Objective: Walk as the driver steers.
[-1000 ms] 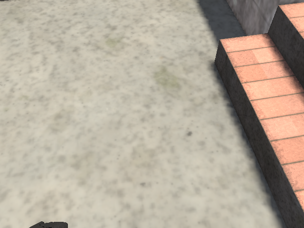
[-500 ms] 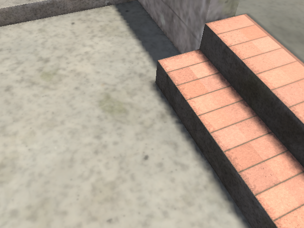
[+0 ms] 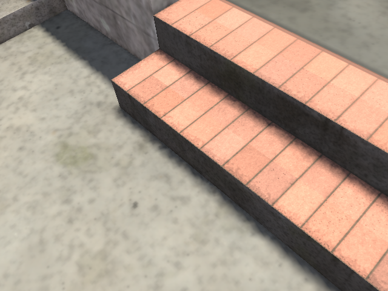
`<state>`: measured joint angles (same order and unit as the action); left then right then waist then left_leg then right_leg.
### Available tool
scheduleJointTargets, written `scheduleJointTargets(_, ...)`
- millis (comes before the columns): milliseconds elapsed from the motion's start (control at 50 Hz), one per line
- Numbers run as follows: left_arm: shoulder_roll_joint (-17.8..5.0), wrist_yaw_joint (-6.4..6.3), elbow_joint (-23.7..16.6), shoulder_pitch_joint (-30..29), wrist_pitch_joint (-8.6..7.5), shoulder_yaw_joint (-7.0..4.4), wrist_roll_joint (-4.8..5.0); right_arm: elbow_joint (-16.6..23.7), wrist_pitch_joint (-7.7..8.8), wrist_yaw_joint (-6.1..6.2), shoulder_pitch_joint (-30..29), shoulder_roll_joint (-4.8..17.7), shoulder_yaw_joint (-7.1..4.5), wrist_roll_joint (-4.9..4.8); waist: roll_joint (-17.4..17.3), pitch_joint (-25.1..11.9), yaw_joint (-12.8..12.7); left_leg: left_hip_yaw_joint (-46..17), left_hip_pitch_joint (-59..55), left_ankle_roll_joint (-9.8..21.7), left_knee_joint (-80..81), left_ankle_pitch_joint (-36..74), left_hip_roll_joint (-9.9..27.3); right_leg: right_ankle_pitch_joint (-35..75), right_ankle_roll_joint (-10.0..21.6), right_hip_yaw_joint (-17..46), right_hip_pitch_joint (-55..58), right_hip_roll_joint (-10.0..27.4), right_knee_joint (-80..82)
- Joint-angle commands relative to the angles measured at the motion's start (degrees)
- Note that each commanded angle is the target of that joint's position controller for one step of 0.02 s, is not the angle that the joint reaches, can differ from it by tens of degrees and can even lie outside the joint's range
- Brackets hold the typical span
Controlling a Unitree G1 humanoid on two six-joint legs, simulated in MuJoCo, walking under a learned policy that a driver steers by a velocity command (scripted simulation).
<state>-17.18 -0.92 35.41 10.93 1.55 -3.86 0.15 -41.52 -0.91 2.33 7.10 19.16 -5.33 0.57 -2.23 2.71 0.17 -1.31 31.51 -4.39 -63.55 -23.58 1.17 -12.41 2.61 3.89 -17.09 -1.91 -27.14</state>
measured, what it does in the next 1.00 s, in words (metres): steps on the spot, turning right: left foot, then right foot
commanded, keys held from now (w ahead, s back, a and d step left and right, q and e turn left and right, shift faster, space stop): e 0.40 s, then no key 0.36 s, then w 0.24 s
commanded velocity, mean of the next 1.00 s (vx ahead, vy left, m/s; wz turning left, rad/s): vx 0.05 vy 0.00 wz -0.37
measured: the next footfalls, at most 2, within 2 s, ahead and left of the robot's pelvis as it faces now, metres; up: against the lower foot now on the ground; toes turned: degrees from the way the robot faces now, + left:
left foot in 0.30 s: +0.08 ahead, +0.13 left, +0.00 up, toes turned -16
right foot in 0.68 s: -0.01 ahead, -0.12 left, +0.00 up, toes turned -18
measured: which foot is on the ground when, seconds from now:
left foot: up 0.00-0.28, down 0.30-0.68, up 0.70-0.92, down 0.94-1.00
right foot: down 0.00-0.30, up 0.32-0.66, down 0.68-1.00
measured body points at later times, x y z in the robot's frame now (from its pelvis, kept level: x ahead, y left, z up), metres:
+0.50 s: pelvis +0.00 +0.03 +0.00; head +0.04 +0.04 +0.45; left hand +0.22 +0.28 -0.10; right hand +0.07 -0.28 -0.08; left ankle +0.04 +0.14 -0.74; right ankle -0.06 -0.10 -0.66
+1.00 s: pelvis +0.03 -0.01 -0.01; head +0.03 +0.00 +0.44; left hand +0.23 +0.18 -0.13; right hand +0.01 -0.30 -0.12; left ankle +0.03 +0.10 -0.74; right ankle -0.05 -0.11 -0.74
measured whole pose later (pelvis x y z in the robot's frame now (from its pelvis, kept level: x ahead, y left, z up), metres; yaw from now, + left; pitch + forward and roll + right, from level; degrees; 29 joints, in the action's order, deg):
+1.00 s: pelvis +0.03 -0.01 -0.01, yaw -21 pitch -1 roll +0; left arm -14.6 0.9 42.1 14.4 1.2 -1.8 -0.8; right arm -44.7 0.8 -1.8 16.9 15.8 -1.8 1.1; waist 1.1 -0.4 1.1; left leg 1.9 10.3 2.5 -31.4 -20.2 -0.2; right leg -21.0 1.7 2.6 -9.8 -1.2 -31.4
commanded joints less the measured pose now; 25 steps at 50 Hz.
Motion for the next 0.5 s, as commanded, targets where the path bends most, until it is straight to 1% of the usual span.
scheduleJointTargets(20, -9.32, -1.01, -3.87, -1.85, -0.72, -2.52, 0.03, 4.16, 0.87, 0.03, -0.47, 3.7, -0.89, -0.26, 9.79, -8.87, 0.43, -2.03, 3.62, -0.7, 3.0, 3.99, -0.65, 22.29, 10.3, 13.79, 10.21, 12.29, 6.61)
scheduleJointTargets(60, -9.99, -1.36, -3.55, -1.27, -0.5, -2.75, 0.23, 4.8, 0.97, -0.1, -2.0, 2.95, -0.52, -0.27, 10.14, -8.34, -0.33, -2.61, 2.57, -0.96, 9.3, 4.63, -1.24, 17.51, 10.22, 15.61, 10.05, 11.98, 6.54)
scheduleJointTargets(100, -10.66, -1.51, -3.67, -1.47, -0.25, -2.97, 0.22, 5.23, 1.15, -0.46, -2.94, 2.55, -0.24, -0.22, 10.83, -7.98, -0.87, -3.08, 0.06, -0.94, 14.28, 4.38, -2.02, 12.68, 10.27, 17.73, 8.58, 11.7, 6.57)
scheduleJointTargets(120, -11.03, -1.48, -3.67, -1.52, -0.13, -3.08, 0.08, 5.45, 1.32, -0.64, -3.11, 2.69, -0.27, -0.29, 11.12, -7.75, -1.0, -3.37, -1.55, -0.84, 16.15, 3.9, -2.4, 11.26, 10.32, 18.99, 7.5, 11.67, 6.54)
scheduleJointTargets(160, -11.29, -1.23, -3.79, -1.98, 0.11, -3.18, 0.06, 5.67, 1.7, -1.03, -3.01, 3.14, -0.38, -0.58, 11.52, -7.34, -1.12, -3.63, -4.43, -0.42, 19.72, 2.94, -3.19, 10.65, 10.31, 21.4, 5.99, 11.44, 6.12)
scheduleJointTargets(200, -11.26, -0.9, -3.89, -2.46, 0.27, -3.18, 0.33, 5.91, 2.11, -1.48, -2.6, 3.43, -0.51, -0.81, 11.87, -7.35, -1.16, -3.78, -6.79, 0.14, 23.51, 2.17, -3.81, 12.48, 10.14, 24.13, 6.15, 11.2, 5.18)
scheduleJointTargets(240, -11.12, -0.8, -4.04, -3.42, 0.53, -3.17, 0.78, 5.86, 2.59, -1.98, -1.1, 3.41, -0.64, -0.95, 11.98, -7.78, -0.36, -3.58, -10.41, 1.03, 30.06, 3.9, -4.26, 14.97, 9.26, 26.13, 6.62, 10.28, 3.58)
scheduleJointTargets(260, -10.84, -0.96, -4.2, -4.45, 0.8, -3.09, 1.2, 5.34, 2.89, -2.17, 0.73, 3.28, -0.79, -0.92, 11.63, -8.12, 0.96, -2.96, -14.32, 1.75, 36.6, 8.26, -4.32, 14.91, 7.93, 25.98, 5.83, 8.93, 2.19)
scheduleJointTargets(280, -9.88, -1.21, -4.28, -4.58, 0.95, -2.82, 1.62, 4.79, 3.03, -2.13, 2.5, 3.87, -1.15, -0.76, 10.46, -8.38, 1.81, -3.06, -19.9, 2.85, 42.8, 14.78, -2.55, 10.98, 5.7, 24.88, 3.15, 6.87, 0.27)
scheduleJointTargets(300, -7.32, -1.25, -4.23, -2.21, 0.87, -2.13, 1.12, 4.97, 2.77, -1.78, 4.16, 7.31, -1.96, 0.09, 2.98, -10.34, 0.77, -10.82, -27.62, 6.49, 44.48, 18.34, 7.24, -2.74, 2.38, 20.04, -3.31, 2.99, -7.73)
scheduleJointTargets(320, -6.45, -1.09, -5.15, 0.42, 0.33, -2.09, 1.25, 5.22, 1.98, -1.67, 2.31, 11.83, -2.7, 1.39, -13.2, -7.38, -2.39, -24.57, -28.98, 15.7, 46.36, 28.76, 18.46, -22.01, -1.43, 7.48, -15.77, -6.97, -18.35)
scheduleJointTargets(340, -11.56, -1.18, -4.37, 0.22, -0.34, -3.67, 0.2, 6.4, 2.2, -1.59, 1.66, 8.85, -2.17, 1.92, -11.06, -6.85, -0.71, -28.57, -25.26, 21.23, 47.33, 28.51, 23.36, -24.53, -4.36, 6.28, -17.74, -3.08, -32.6)
scheduleJointTargets(360, -13.61, -1.02, -3.15, 0.67, -0.21, -4.65, 0.75, 7.35, 2.29, -1.18, -1.01, 5.77, -1.14, 1.61, -6.86, -5.82, -1.69, -23.12, -23.19, 19.8, 46.87, 25.88, 20.41, -20.32, -5.24, 6.3, -17.25, -1.37, -38.21)
scheduleJointTargets(380, -12.57, -1.15, -1.69, 1.76, 0.44, -4.75, 0.9, 7.88, 2.19, -0.9, -3.62, 4.22, -0.7, 1.02, -4.87, -4.44, -2.66, -17.28, -22.09, 16.88, 46.36, 22.7, 16.19, -16.85, -6.29, 5.29, -17.16, -0.74, -40.79)
scheduleJointTargets(400, -11.32, -1.26, -1.1, 2.28, 1.05, -4.55, 0.71, 8.17, 2.11, -0.59, -4.39, 3.4, -0.39, 0.25, -4.73, -3.7, -2.25, -13.76, -22.42, 15.58, 46.19, 21.66, 14.08, -13.64, -7.25, 4.61, -18.37, -0.55, -43.39)
scheduleJointTargets(420, -9.4, -1.1, -1.09, 2.03, 1.28, -4.01, 0.77, 7.97, 1.95, -0.32, -3.71, 3.25, -0.1, -0.02, -4.78, -3.26, -1.55, -11.27, -21.83, 15.63, 46.24, 23.58, 12.73, -12.21, -8.0, 3.85, -18.02, -0.57, -44.43)
scheduleJointTargets(440, -8.01, -0.97, -1.61, 1.12, 1.21, -3.54, 0.92, 7.64, 1.69, -0.17, -2.67, 3.41, -0.02, 0.11, -5.12, -2.99, -0.94, -8.96, -21.7, 15.89, 46.59, 24.39, 11.45, -11.19, -8.45, 2.35, -17.54, -0.64, -42.8)
scheduleJointTargets(480, -6.19, -0.91, -2.64, -1.32, 0.79, -2.69, 0.99, 6.97, 1.21, 0.01, -0.14, 3.88, -0.12, 0.41, -6.53, -4.06, 0.86, -7.69, -25.48, 17.03, 46.08, 26.61, 11.45, -11.25, -9.14, 0.95, -17.53, -0.03, -36.48)
scheduleJointTargets(500, -5.55, -0.81, -3.04, -2.19, 0.6, -2.26, 0.71, 6.75, 1.02, 0.01, 0.54, 4.43, -0.29, 0.32, -6.88, -4.91, 1.44, -7.62, -27.06, 17.42, 45.59, 27.79, 12.07, -11.94, -9.29, 0.59, -16.56, 0.67, -32.77)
